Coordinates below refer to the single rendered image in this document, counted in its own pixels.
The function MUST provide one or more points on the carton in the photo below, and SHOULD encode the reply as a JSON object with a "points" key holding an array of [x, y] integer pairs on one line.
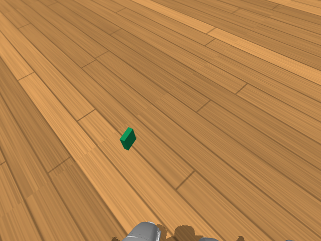
{"points": [[128, 138]]}

